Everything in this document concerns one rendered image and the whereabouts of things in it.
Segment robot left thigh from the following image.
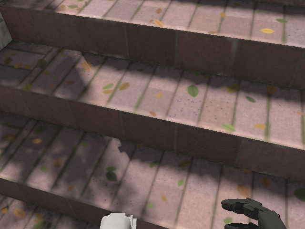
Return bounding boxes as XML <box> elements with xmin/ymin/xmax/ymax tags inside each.
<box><xmin>100</xmin><ymin>213</ymin><xmax>137</xmax><ymax>229</ymax></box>

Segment right robot hand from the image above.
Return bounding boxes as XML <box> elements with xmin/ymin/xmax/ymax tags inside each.
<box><xmin>221</xmin><ymin>198</ymin><xmax>287</xmax><ymax>229</ymax></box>

